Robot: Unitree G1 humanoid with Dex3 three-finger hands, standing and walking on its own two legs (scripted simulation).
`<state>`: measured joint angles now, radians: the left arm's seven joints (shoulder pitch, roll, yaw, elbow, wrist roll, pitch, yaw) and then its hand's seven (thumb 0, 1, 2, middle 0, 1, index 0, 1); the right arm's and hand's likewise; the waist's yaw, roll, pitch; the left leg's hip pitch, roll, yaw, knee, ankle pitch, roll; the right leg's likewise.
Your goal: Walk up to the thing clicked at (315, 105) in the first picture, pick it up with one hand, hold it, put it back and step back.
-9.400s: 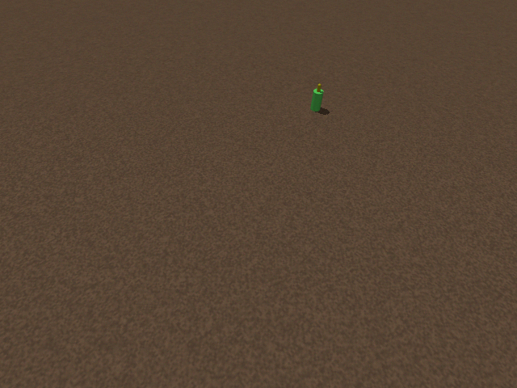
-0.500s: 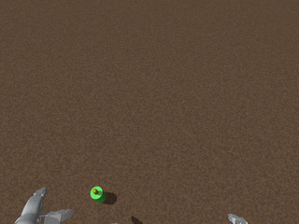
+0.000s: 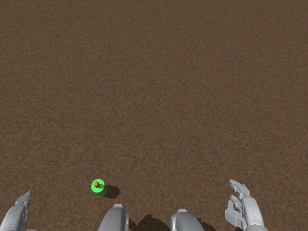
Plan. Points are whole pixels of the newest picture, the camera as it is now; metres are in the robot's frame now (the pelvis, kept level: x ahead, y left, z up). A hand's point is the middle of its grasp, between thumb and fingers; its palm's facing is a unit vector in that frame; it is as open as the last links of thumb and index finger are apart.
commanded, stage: go down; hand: left
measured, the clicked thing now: (99, 187) +0.32 +0.25 -0.60
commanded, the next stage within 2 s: none
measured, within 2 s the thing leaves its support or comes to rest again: neither
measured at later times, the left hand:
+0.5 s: hand (31, 211) +0.18 +0.35 -0.20, palm faces +0.20 -0.95 -0.25, open 17.3 cm
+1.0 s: hand (28, 203) +0.21 +0.40 -0.25, palm faces +0.21 -0.96 -0.17, open 17.6 cm
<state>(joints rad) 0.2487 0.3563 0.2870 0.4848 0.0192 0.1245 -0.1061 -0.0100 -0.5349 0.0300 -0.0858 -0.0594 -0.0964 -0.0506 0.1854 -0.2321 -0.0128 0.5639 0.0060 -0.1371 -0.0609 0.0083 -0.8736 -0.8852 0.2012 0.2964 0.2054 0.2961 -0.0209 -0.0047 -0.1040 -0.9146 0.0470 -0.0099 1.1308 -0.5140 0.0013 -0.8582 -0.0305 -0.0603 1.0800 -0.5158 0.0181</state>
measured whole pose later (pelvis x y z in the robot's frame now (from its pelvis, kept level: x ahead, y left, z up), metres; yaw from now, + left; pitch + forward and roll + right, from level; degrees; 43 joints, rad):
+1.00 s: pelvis -0.07 -0.01 -0.22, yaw -4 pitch +33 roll -6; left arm -0.20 0.73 0.80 0.91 -0.25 -0.37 -0.69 -0.02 -0.57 0.07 -0.03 -0.07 -0.05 -0.05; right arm 0.04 -0.33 0.05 0.69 -0.04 -0.25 -0.10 0.01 -0.88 -0.89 0.20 0.30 0.21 0.30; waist 0.02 -0.04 -0.13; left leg -1.90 0.06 -0.10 1.98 -0.66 -0.01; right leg -1.82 -0.03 -0.10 1.92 -0.68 -0.01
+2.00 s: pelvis -0.08 -0.01 -0.29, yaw -5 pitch +32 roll -7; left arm -0.30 0.84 0.91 1.00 -0.31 -0.38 -0.81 -0.02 -0.57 0.12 -0.03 -0.09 -0.03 -0.09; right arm 0.02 -0.37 0.09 0.72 -0.06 -0.26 -0.11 0.01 -0.89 -0.90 0.21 0.30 0.21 0.30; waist 0.02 -0.05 -0.09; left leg -2.09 0.05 -0.12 2.20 -0.67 -0.01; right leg -2.00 -0.02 -0.10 2.13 -0.69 0.00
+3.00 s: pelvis -0.08 +0.00 -0.31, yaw -6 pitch +31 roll -8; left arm -0.37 0.92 0.96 1.08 -0.35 -0.41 -0.88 -0.02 -0.54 0.13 -0.05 -0.08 -0.03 -0.10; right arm 0.02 -0.38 0.11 0.74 -0.06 -0.24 -0.10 0.00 -0.89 -0.90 0.20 0.30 0.21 0.30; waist 0.01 -0.06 -0.07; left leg -2.15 0.05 -0.13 2.27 -0.68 0.00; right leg -2.05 -0.02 -0.10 2.20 -0.69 0.01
